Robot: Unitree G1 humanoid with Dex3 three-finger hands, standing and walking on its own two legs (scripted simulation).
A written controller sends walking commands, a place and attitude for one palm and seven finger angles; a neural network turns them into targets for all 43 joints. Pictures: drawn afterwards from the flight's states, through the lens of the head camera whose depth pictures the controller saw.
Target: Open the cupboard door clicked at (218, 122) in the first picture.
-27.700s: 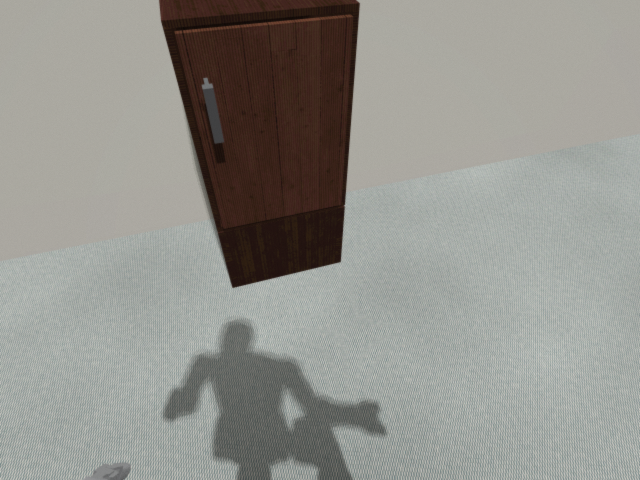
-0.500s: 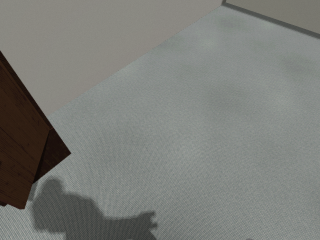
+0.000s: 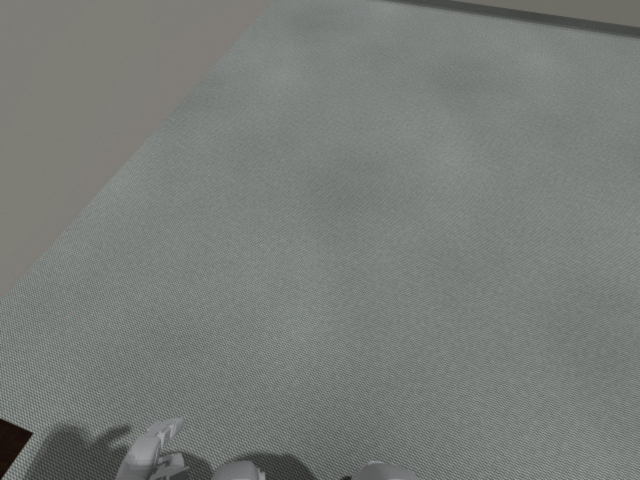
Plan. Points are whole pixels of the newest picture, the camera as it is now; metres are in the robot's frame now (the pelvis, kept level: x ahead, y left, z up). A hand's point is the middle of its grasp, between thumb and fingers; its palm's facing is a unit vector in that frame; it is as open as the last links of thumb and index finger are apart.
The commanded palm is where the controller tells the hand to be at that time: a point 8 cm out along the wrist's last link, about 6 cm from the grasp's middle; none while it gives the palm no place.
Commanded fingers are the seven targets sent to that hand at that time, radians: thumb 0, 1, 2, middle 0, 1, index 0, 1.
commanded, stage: walk to a spot facing it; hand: left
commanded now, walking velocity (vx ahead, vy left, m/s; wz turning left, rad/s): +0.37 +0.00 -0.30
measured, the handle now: out of the picture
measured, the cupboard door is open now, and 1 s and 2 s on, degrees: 44 44 44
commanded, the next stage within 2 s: turn to face it in 0.94 s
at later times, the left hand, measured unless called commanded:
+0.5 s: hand (182, 420) +0.22 +0.22 -0.17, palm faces -0.09 -0.98 -0.18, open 7.3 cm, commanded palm none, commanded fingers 0.00 0.90 0.90 -0.20 -0.30 -0.20 -0.30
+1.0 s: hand (283, 220) +0.59 +0.08 -0.15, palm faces -0.32 -0.93 -0.20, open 7.2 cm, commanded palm none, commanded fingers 0.00 0.90 0.90 -0.20 -0.30 -0.20 -0.30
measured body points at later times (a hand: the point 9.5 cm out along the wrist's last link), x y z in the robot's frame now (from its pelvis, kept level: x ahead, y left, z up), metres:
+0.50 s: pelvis +0.24 +0.03 +0.01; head +0.26 +0.04 +0.45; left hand +0.23 +0.27 -0.16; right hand +0.33 -0.22 -0.12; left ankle +0.29 +0.13 -0.72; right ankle +0.11 -0.06 -0.63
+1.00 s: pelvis +0.45 -0.07 +0.02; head +0.47 -0.08 +0.47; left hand +0.60 +0.13 -0.13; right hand +0.35 -0.29 -0.13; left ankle +0.50 +0.07 -0.66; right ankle +0.41 -0.16 -0.72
